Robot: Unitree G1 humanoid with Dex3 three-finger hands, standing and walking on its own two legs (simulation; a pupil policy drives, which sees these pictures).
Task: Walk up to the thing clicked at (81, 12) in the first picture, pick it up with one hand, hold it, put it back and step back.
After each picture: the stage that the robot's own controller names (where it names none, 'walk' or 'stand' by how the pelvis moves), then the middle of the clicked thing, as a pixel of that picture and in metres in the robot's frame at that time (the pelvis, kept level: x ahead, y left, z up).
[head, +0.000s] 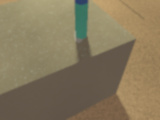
stand; (81, 17) +0.76 +0.04 +0.00
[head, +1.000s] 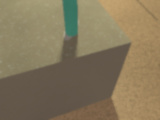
rise first; (70, 12) +0.71 +0.10 +0.04
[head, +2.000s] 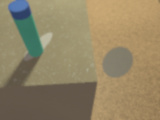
rise first; (28, 32) +0.53 +0.29 +0.03
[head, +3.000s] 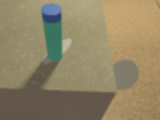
stand; (53, 35) +0.54 +0.15 +0.04
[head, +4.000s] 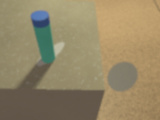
stand; (44, 39) +0.57 +0.20 +0.01
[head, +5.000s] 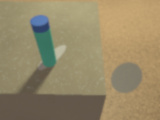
stand; (45, 43) +0.55 +0.20 +0.00
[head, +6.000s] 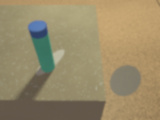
stand; (43, 49) +0.52 +0.20 +0.00
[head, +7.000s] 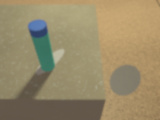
stand; (43, 48) +0.53 +0.20 +0.00
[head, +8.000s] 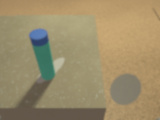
rise first; (44, 56) +0.50 +0.21 +0.00
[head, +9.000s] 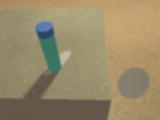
go down; (50, 49) +0.53 +0.20 +0.01
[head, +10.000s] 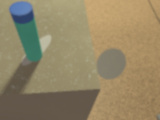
go down; (28, 35) +0.53 +0.19 +0.03
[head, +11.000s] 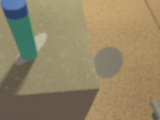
go down; (22, 33) +0.52 +0.19 +0.05
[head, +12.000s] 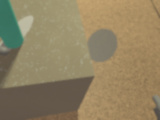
close in; (2, 16) +0.52 +0.21 +0.08
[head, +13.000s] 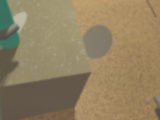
lift; out of the picture +0.52 +0.20 +0.09
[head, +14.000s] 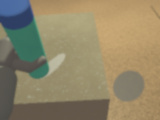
lift; (28, 45) +0.33 +0.16 +0.24
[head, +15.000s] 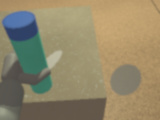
hold; (32, 58) +0.33 +0.16 +0.17
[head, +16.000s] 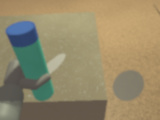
hold; (34, 65) +0.32 +0.17 +0.16
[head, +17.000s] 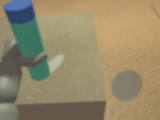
crouch; (31, 45) +0.38 +0.17 +0.19
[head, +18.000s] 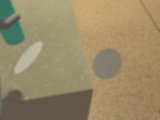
lower; (0, 6) +0.51 +0.20 +0.20
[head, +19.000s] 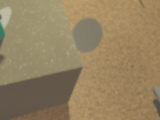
lower; out of the picture +0.55 +0.21 +0.10
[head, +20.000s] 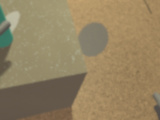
lower; out of the picture +0.53 +0.21 +0.09
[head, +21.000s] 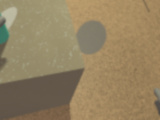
lower; out of the picture +0.54 +0.21 +0.10
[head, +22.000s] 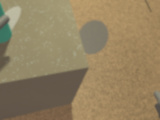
lower; out of the picture +0.54 +0.21 +0.10
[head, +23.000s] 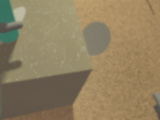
open; out of the picture +0.53 +0.19 +0.10
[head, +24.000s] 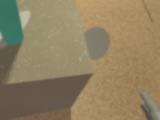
sink last; (5, 11) +0.53 +0.19 +0.09
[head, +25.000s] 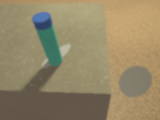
sink last; (49, 41) +0.54 +0.21 +0.05
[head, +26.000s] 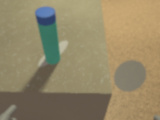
stand; (49, 38) +0.53 +0.18 +0.05
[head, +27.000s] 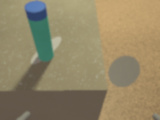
stand; (41, 34) +0.52 +0.20 +0.06
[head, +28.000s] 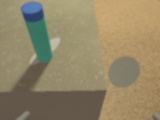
stand; (39, 35) +0.52 +0.20 +0.07
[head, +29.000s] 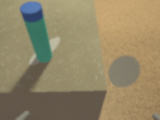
stand; (38, 35) +0.52 +0.20 +0.07
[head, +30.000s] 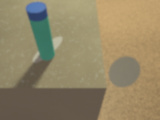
stand; (42, 34) +0.54 +0.20 +0.05
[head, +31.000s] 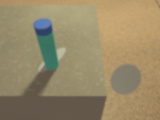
walk; (47, 46) +0.54 +0.19 +0.00
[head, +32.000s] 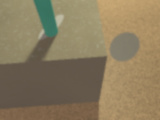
walk; (45, 12) +0.65 +0.20 +0.02
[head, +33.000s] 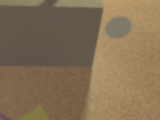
walk; out of the picture +1.01 +0.17 +0.03
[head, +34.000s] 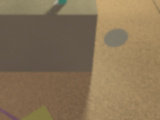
stand; out of the picture +1.15 +0.20 +0.02
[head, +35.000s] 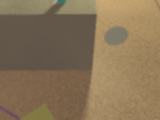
stand; out of the picture +1.16 +0.20 +0.00
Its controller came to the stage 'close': yes
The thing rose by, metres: 0.23
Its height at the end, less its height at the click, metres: +0.00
